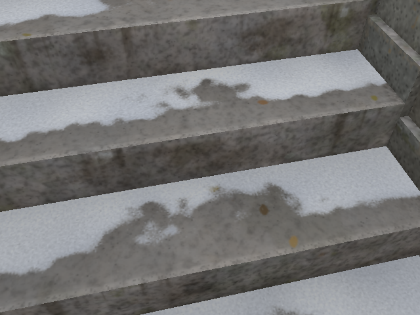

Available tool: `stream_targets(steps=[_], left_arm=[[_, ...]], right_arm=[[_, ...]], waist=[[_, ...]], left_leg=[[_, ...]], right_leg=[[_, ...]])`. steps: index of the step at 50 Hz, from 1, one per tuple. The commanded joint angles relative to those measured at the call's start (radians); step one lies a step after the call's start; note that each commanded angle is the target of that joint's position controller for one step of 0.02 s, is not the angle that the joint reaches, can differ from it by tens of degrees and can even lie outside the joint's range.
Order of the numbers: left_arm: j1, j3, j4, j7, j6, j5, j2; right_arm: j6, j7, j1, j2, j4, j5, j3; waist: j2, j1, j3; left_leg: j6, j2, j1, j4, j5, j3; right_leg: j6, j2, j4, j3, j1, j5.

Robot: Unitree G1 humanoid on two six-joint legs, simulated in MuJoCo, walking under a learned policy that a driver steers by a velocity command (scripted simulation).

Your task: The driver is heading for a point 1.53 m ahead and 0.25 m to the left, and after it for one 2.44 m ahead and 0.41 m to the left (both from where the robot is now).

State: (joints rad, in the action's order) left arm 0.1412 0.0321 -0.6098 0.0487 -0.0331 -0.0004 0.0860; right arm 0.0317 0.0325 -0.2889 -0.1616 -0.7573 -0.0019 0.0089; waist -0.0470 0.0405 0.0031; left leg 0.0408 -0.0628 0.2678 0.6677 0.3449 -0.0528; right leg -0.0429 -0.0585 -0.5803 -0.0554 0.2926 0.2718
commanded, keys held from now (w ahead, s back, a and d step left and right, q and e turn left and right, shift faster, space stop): q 0.20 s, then w+q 0.36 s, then w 0.06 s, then w+e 0.38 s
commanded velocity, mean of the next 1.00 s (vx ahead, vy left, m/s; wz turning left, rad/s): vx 0.29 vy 0.00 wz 0.27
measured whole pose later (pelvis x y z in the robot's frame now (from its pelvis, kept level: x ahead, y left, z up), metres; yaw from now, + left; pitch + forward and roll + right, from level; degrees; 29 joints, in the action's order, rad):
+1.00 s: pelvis +0.17 +0.08 +0.04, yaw +15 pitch +5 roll +3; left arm 0.63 0.01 -1.00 0.04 0.04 -0.01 0.11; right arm -0.10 -0.02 0.07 -0.07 -0.45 -0.01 -0.14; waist 0.02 -0.07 0.03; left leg -0.07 -0.05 0.96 1.29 0.46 0.12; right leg -0.04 0.07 -0.21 0.14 0.00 0.16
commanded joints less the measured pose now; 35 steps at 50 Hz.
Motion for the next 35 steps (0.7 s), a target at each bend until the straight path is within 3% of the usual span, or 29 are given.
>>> stream_targets(steps=[1, 3, 5, 8, 9, 10, 11, 12, 13, 14, 15, 16, 17, 18, 19, 21, 22, 23, 24, 26, 27, 28, 29, 30, 31, 32, 33, 34, 35], left_arm=[[0.034, -0.097, 0.066, 0.026, 0.016, -0.018, 0.221], [0.015, -0.105, 0.070, 0.046, 0.007, 0.004, 0.212], [0.019, -0.109, 0.068, 0.049, 0.004, -0.006, 0.192], [0.027, -0.117, 0.057, 0.051, 0.011, -0.007, 0.195], [-0.001, -0.113, 0.065, 0.051, 0.010, -0.007, 0.184], [-0.025, -0.112, 0.068, 0.051, 0.008, 0.006, 0.182], [-0.050, -0.113, 0.066, 0.042, 0.014, -0.003, 0.188], [-0.082, -0.111, 0.072, 0.022, 0.022, -0.016, 0.183], [-0.088, -0.095, 0.091, 0.002, 0.025, -0.039, 0.148], [-0.116, -0.092, 0.098, 0.000, 0.040, -0.056, 0.165], [-0.043, -0.110, 0.061, -0.009, 0.049, -0.058, 0.209], [0.018, -0.118, 0.027, -0.021, 0.058, -0.060, 0.232], [0.055, -0.118, -0.004, -0.030, 0.070, -0.044, 0.229], [0.020, -0.114, 0.016, -0.043, 0.081, -0.014, 0.221], [-0.001, -0.110, 0.026, -0.050, 0.087, 0.000, 0.203], [-0.040, -0.099, 0.029, -0.049, 0.084, 0.010, 0.183], [-0.068, -0.087, 0.039, -0.050, 0.077, 0.017, 0.164], [-0.089, -0.074, 0.049, -0.044, 0.077, 0.012, 0.136], [-0.060, -0.068, 0.050, -0.049, 0.085, 0.017, 0.141], [0.016, -0.073, 0.029, -0.051, 0.086, 0.005, 0.163], [0.093, -0.099, 0.005, -0.049, 0.085, -0.008, 0.212], [0.166, -0.117, -0.025, -0.046, 0.086, -0.009, 0.231], [0.188, -0.120, -0.051, -0.047, 0.093, -0.005, 0.225], [0.272, -0.123, -0.087, -0.053, 0.113, 0.004, 0.245], [0.367, -0.127, -0.109, -0.056, 0.121, -0.002, 0.305], [0.343, -0.123, -0.095, -0.051, 0.125, 0.022, 0.325], [0.328, -0.128, -0.111, -0.044, 0.123, 0.027, 0.335], [0.296, -0.123, -0.136, -0.025, 0.109, -0.005, 0.326], [0.308, -0.102, -0.148, -0.020, 0.097, -0.015, 0.263]], right_arm=[[-0.027, 0.020, 0.017, -0.187, 0.088, -0.010, 0.060], [-0.034, 0.023, 0.026, -0.148, 0.097, -0.001, 0.063], [-0.041, 0.024, 0.040, -0.111, 0.118, 0.006, 0.057], [-0.034, 0.015, 0.009, -0.099, 0.132, 0.009, 0.053], [-0.028, 0.009, -0.002, -0.099, 0.133, 0.008, 0.051], [-0.015, 0.013, -0.027, -0.106, 0.126, 0.020, 0.052], [-0.007, 0.010, -0.076, -0.105, 0.114, 0.017, 0.054], [0.003, 0.003, -0.139, -0.126, 0.087, 0.007, 0.062], [0.001, 0.013, -0.162, -0.219, 0.091, -0.005, 0.085], [-0.024, 0.008, -0.175, -0.280, 0.103, -0.007, 0.097], [-0.046, 0.011, -0.123, -0.246, 0.105, 0.002, 0.083], [-0.057, 0.007, -0.101, -0.239, 0.091, -0.001, 0.080], [-0.060, 0.003, -0.098, -0.227, 0.079, -0.004, 0.079], [-0.041, 0.015, -0.080, -0.201, 0.094, -0.023, 0.069], [-0.030, 0.027, -0.058, -0.201, 0.104, -0.018, 0.066], [-0.026, 0.051, -0.093, -0.168, 0.122, 0.013, 0.061], [-0.025, 0.061, -0.118, -0.175, 0.111, 0.011, 0.065], [-0.028, 0.057, -0.126, -0.197, 0.115, 0.007, 0.073], [-0.034, 0.059, -0.111, -0.191, 0.116, 0.003, 0.075], [-0.031, 0.056, -0.064, -0.178, 0.127, -0.013, 0.072], [-0.035, 0.053, 0.002, -0.179, 0.161, -0.008, 0.066], [-0.036, 0.050, 0.055, -0.177, 0.179, -0.010, 0.067], [-0.040, 0.040, 0.058, -0.155, 0.189, -0.014, 0.061], [-0.050, 0.010, 0.052, -0.106, 0.191, -0.016, 0.052], [-0.067, -0.008, 0.045, -0.030, 0.221, -0.005, 0.020], [-0.083, -0.008, -0.130, -0.078, 0.170, -0.020, 0.031], [-0.084, -0.017, -0.220, -0.084, 0.141, -0.040, 0.029], [-0.078, -0.010, -0.143, -0.094, 0.170, -0.063, 0.020], [-0.085, -0.011, 0.045, -0.076, 0.210, -0.040, 0.000]], waist=[[-0.022, -0.047, 0.035], [-0.025, -0.027, 0.036], [0.047, -0.030, -0.023], [0.122, -0.018, -0.118], [0.152, -0.008, -0.127], [0.145, 0.007, -0.115], [0.140, 0.034, -0.109], [0.086, 0.064, -0.070], [-0.117, 0.049, -0.002], [-0.239, 0.077, 0.046], [-0.234, 0.031, 0.065], [-0.194, 0.007, 0.078], [-0.122, -0.006, 0.081], [-0.040, -0.019, 0.077], [-0.028, -0.032, 0.066], [-0.089, -0.017, 0.068], [-0.098, -0.013, 0.049], [-0.121, -0.009, 0.043], [-0.134, -0.031, 0.029], [-0.136, -0.068, 0.007], [-0.173, -0.113, -0.004], [-0.156, -0.149, -0.038], [-0.082, -0.146, -0.062], [0.092, -0.145, -0.125], [0.368, -0.140, -0.167], [0.337, -0.085, -0.203], [0.271, -0.055, -0.170], [0.295, -0.048, -0.041], [0.166, -0.110, 0.099]], left_leg=[[-0.075, -0.008, 0.081, -0.093, -0.287, -0.035], [-0.107, 0.003, 0.184, -0.101, -0.163, -0.065], [-0.104, 0.010, 0.221, -0.039, -0.176, -0.072], [-0.080, 0.045, 0.206, 0.121, -0.096, -0.007], [-0.082, 0.052, 0.181, 0.168, 0.000, 0.002], [-0.096, 0.048, 0.131, 0.177, 0.046, 0.005], [-0.128, 0.054, 0.066, 0.149, 0.090, 0.013], [-0.192, 0.032, -0.033, 0.009, 0.137, -0.049], [-0.278, -0.075, -0.031, -0.277, 0.371, -0.332], [-0.388, -0.203, -0.008, -0.510, 0.595, -0.709], [-0.406, -0.216, -0.030, -0.527, 0.604, -0.766], [-0.391, -0.213, -0.044, -0.501, 0.520, -0.709], [-0.370, -0.193, -0.059, -0.473, 0.410, -0.645], [-0.339, -0.158, -0.037, -0.457, 0.290, -0.584], [-0.317, -0.120, -0.031, -0.449, 0.223, -0.505], [-0.315, -0.063, -0.064, -0.445, 0.059, -0.387], [-0.312, -0.061, -0.098, -0.433, -0.008, -0.364], [-0.306, -0.054, -0.076, -0.433, -0.089, -0.347], [-0.299, -0.052, -0.045, -0.428, -0.148, -0.331], [-0.287, -0.058, 0.002, -0.420, -0.234, -0.354], [-0.272, -0.067, -0.012, -0.378, -0.321, -0.385], [-0.241, -0.043, -0.020, -0.289, -0.457, -0.367], [-0.200, 0.010, -0.016, -0.124, -0.486, -0.298], [-0.152, 0.078, 0.184, 0.166, -0.322, -0.202], [-0.081, 0.199, 0.455, 0.508, 0.180, -0.135], [-0.031, 0.200, 0.585, 0.939, 0.243, -0.147], [-0.001, 0.193, 0.721, 1.267, 0.239, -0.141], [0.005, 0.128, 0.908, 1.449, 0.198, -0.151], [-0.008, 0.125, 1.062, 1.592, 0.157, -0.135]], right_leg=[[-0.033, 0.155, 0.160, 0.185, -0.015, 0.058], [-0.036, 0.145, 0.141, 0.132, -0.035, 0.132], [-0.057, 0.184, 0.130, 0.145, -0.085, 0.053], [-0.123, 0.288, 0.156, 0.201, -0.116, -0.028], [-0.139, 0.314, 0.153, 0.207, -0.073, -0.037], [-0.130, 0.317, 0.133, 0.178, 0.003, -0.036], [-0.104, 0.301, 0.104, 0.139, 0.080, 0.116], [-0.059, 0.241, 0.032, 0.077, 0.208, 0.284], [0.041, 0.093, -0.176, -0.065, 0.312, 0.384], [0.101, -0.007, -0.507, -0.001, 0.398, 0.349], [0.115, 0.036, -0.695, 0.129, 0.467, 0.276], [0.113, 0.049, -0.780, 0.142, 0.505, 0.223], [0.099, 0.051, -0.820, 0.136, 0.526, 0.157], [0.094, 0.039, -0.816, 0.123, 0.482, 0.125], [0.099, 0.036, -0.783, 0.103, 0.446, 0.095], [0.117, 0.009, -0.637, 0.041, 0.408, 0.065], [0.116, -0.004, -0.555, 0.023, 0.378, 0.095], [0.108, -0.022, -0.494, 0.014, 0.309, 0.123], [0.090, -0.020, -0.417, 0.033, 0.230, 0.134], [0.068, -0.011, -0.180, 0.053, 0.058, 0.153], [0.057, 0.026, -0.043, 0.089, -0.016, 0.072], [0.050, 0.030, 0.144, 0.068, -0.115, -0.091], [0.046, 0.024, 0.305, 0.046, -0.185, -0.185], [0.026, 0.109, 0.285, 0.104, -0.429, -0.295], [-0.039, 0.325, 0.180, 0.388, -0.618, -0.847], [-0.227, 0.487, 0.164, 0.607, -0.563, -0.757], [-0.365, 0.544, 0.233, 0.715, -0.519, -0.433], [-0.374, 0.541, 0.361, 0.755, -0.459, 0.161], [-0.314, 0.451, 0.400, 0.663, -0.428, 0.330]])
